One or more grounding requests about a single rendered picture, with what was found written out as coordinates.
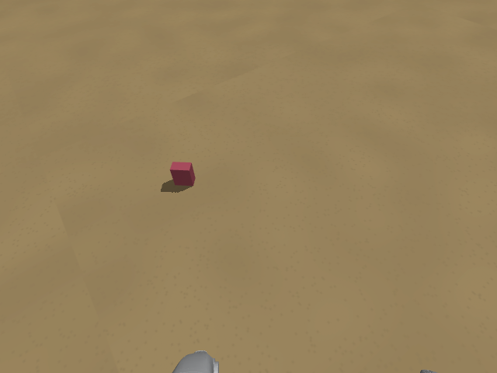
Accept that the carton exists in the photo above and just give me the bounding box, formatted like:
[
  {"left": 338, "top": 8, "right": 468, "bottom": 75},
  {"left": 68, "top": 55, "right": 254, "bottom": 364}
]
[{"left": 170, "top": 162, "right": 195, "bottom": 186}]

